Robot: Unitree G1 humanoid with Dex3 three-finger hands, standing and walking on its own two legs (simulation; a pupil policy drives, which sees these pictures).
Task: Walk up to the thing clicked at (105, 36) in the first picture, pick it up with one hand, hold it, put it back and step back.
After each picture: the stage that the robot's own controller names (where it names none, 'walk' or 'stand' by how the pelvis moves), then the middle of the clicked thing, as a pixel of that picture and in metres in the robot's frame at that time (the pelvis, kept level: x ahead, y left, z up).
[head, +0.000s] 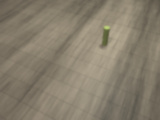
stand; (105, 36) +1.52 -0.30 -0.66
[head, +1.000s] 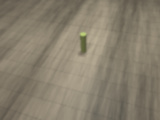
walk; (83, 43) +1.43 +0.07 -0.63
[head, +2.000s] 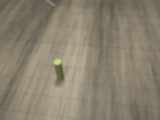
walk; (59, 70) +0.94 +0.26 -0.64
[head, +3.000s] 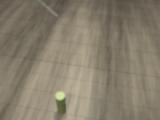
walk; (61, 103) +0.62 +0.16 -0.63
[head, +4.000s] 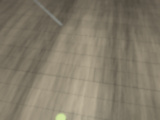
stand; out of the picture +0.47 +0.17 -0.65
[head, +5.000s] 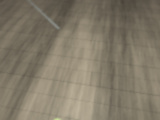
stand; out of the picture +0.45 +0.18 -0.65
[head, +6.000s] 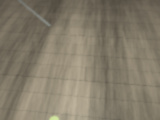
stand; out of the picture +0.45 +0.21 -0.65
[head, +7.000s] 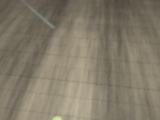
stand; out of the picture +0.46 +0.19 -0.66
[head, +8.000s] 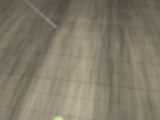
stand; out of the picture +0.46 +0.18 -0.66
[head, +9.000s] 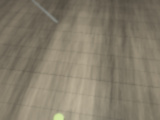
go down; out of the picture +0.45 +0.18 -0.65
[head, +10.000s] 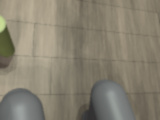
go down; (1, 39) +0.53 +0.25 -0.24
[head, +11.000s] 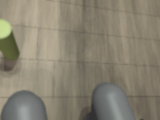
approach; (7, 43) +0.52 +0.25 -0.25
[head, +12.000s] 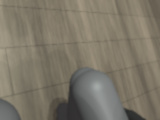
close in; out of the picture +0.49 +0.31 -0.16
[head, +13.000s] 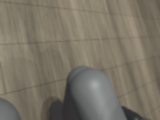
lift; out of the picture +0.48 +0.31 -0.17
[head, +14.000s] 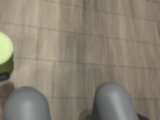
lift; out of the picture +0.38 +0.25 -0.06
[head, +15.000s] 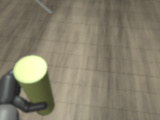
hold; (39, 91) +0.31 +0.14 +0.08
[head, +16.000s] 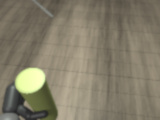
hold; (41, 100) +0.30 +0.14 +0.04
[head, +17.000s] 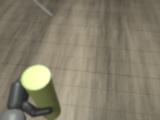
crouch; (45, 97) +0.31 +0.13 +0.03
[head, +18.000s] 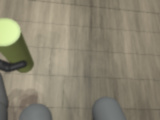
crouch; (16, 52) +0.45 +0.18 -0.04
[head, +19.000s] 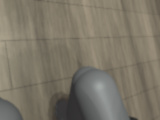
lower; out of the picture +0.45 +0.30 -0.18
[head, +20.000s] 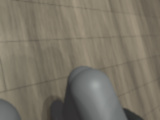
lower; out of the picture +0.46 +0.30 -0.17
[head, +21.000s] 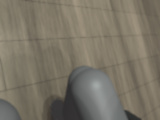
lower; out of the picture +0.46 +0.31 -0.17
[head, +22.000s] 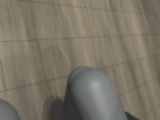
lower; out of the picture +0.46 +0.31 -0.17
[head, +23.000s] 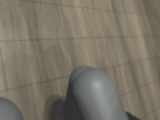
loosen; out of the picture +0.46 +0.29 -0.17
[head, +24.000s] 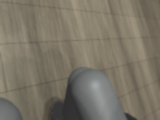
withdraw; out of the picture +0.47 +0.29 -0.18
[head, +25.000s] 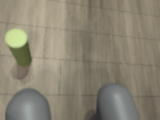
stand; (21, 51) +0.49 +0.23 -0.24
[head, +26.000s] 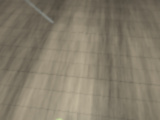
stand; out of the picture +0.43 +0.15 -0.59
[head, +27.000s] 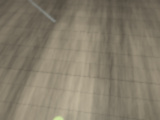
stand; out of the picture +0.44 +0.17 -0.60
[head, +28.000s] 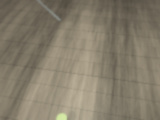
stand; out of the picture +0.45 +0.16 -0.61
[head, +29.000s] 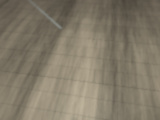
walk; out of the picture +0.44 +0.15 -0.66
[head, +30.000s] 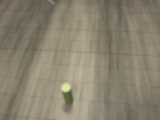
walk; (67, 94) +0.61 +0.17 -0.64
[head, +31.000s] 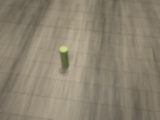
walk; (64, 58) +0.97 +0.15 -0.63
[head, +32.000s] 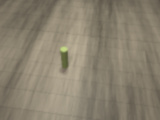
stand; (64, 58) +1.10 +0.18 -0.64
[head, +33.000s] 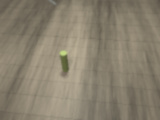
stand; (64, 61) +1.10 +0.19 -0.66
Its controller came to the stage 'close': yes
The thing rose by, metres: 0.68
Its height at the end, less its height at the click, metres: +0.00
